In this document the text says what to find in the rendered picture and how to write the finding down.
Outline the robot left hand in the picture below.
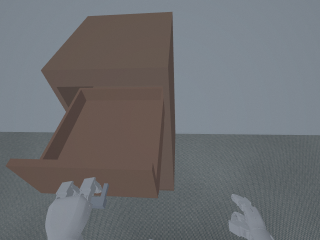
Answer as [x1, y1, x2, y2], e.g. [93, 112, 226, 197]
[45, 177, 103, 240]

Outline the robot right hand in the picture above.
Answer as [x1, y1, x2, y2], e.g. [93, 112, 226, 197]
[228, 194, 267, 240]

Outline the drawer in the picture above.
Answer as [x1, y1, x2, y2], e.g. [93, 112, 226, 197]
[6, 87, 165, 199]

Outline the handle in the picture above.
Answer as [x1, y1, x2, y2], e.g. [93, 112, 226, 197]
[90, 183, 109, 209]

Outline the cabinet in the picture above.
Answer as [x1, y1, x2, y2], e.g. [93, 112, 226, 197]
[41, 12, 176, 191]

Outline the right robot forearm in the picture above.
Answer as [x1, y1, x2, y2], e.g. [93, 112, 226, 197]
[248, 229, 274, 240]

